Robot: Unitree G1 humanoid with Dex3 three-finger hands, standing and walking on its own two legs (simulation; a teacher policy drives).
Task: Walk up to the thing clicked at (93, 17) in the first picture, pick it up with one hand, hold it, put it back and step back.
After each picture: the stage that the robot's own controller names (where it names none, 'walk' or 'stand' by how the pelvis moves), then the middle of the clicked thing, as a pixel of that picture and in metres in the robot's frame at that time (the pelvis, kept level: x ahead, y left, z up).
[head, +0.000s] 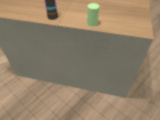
stand; (92, 15) +0.84 -0.02 -0.02
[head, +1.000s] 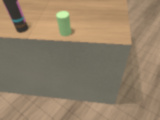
walk; (64, 24) +0.72 +0.17 +0.00
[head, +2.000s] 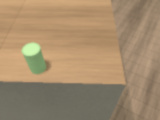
stand; (34, 59) +0.44 +0.22 +0.02
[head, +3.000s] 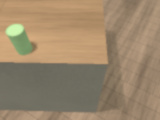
stand; (20, 40) +0.52 +0.28 +0.02
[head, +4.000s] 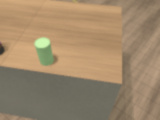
stand; (44, 52) +0.53 +0.21 -0.01
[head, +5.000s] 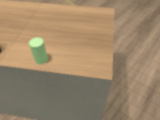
stand; (38, 51) +0.56 +0.25 -0.02
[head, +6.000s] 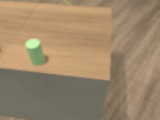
stand; (35, 52) +0.55 +0.26 -0.02
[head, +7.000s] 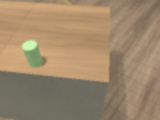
stand; (32, 54) +0.53 +0.27 -0.02
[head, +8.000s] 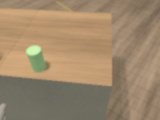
rise first; (36, 59) +0.52 +0.27 -0.02
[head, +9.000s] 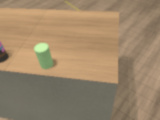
go down; (44, 56) +0.54 +0.25 -0.02
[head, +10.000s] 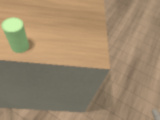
go down; (16, 36) +0.52 +0.23 +0.02
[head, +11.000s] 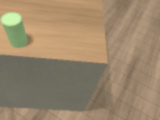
approach; (15, 31) +0.54 +0.24 +0.03
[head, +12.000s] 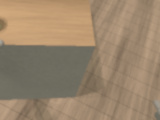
close in; out of the picture +0.55 +0.27 +0.07
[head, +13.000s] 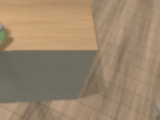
lift; out of the picture +0.52 +0.25 +0.07
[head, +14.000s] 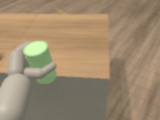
lift; (41, 63) +0.34 +0.15 +0.18
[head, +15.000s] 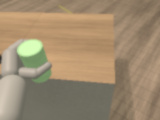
hold; (36, 62) +0.33 +0.17 +0.18
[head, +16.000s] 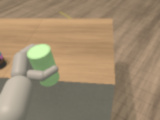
hold; (44, 65) +0.33 +0.15 +0.17
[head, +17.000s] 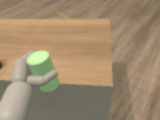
hold; (44, 71) +0.33 +0.15 +0.15
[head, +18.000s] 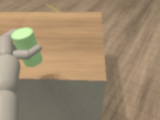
crouch; (28, 48) +0.42 +0.20 +0.16
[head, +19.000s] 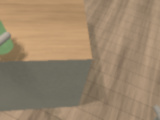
lower; out of the picture +0.50 +0.24 +0.07
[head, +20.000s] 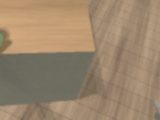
lower; out of the picture +0.51 +0.25 +0.07
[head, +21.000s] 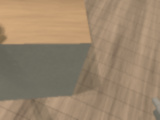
lower; out of the picture +0.52 +0.26 +0.07
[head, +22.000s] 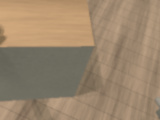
lower; out of the picture +0.52 +0.26 +0.07
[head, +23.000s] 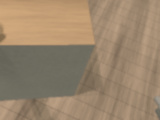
rest; out of the picture +0.52 +0.26 +0.07
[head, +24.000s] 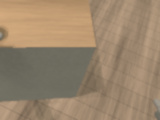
open; out of the picture +0.52 +0.26 +0.07
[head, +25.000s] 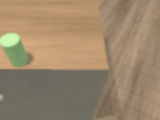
sink last; (15, 50) +0.48 +0.25 +0.04
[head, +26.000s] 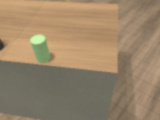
stand; (40, 49) +0.53 +0.26 +0.03
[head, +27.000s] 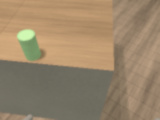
stand; (29, 45) +0.51 +0.26 +0.04
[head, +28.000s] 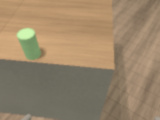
stand; (29, 44) +0.51 +0.25 +0.05
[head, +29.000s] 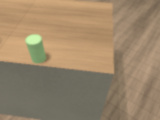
stand; (36, 49) +0.53 +0.24 +0.01
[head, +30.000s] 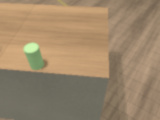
stand; (34, 56) +0.52 +0.26 -0.02
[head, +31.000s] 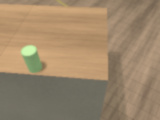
stand; (32, 59) +0.51 +0.27 -0.02
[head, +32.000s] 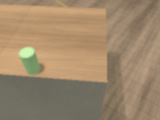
stand; (30, 61) +0.49 +0.27 -0.02
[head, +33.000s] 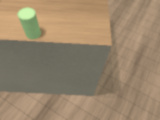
walk; (30, 24) +0.58 +0.24 -0.01
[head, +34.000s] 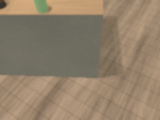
walk; (40, 1) +0.83 +0.30 +0.01
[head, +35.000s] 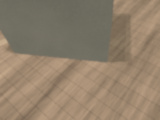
stand; out of the picture +1.16 +0.23 +0.00
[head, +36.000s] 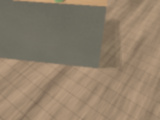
stand; out of the picture +1.10 +0.23 -0.01
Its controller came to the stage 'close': yes
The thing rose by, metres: 0.21
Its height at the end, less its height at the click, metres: +0.00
